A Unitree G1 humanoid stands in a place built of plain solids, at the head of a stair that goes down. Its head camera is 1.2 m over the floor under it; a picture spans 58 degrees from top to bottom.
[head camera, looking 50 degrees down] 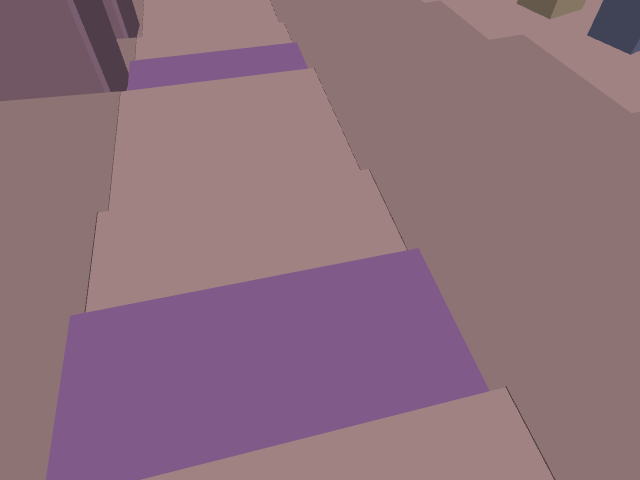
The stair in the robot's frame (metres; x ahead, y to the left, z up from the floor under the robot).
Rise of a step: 0.10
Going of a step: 0.60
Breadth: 1.28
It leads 14 degrees to the left of straight ahead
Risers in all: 3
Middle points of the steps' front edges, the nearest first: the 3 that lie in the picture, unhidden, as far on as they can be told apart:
0.32 0.10 0.00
0.91 0.24 -0.10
1.49 0.38 -0.21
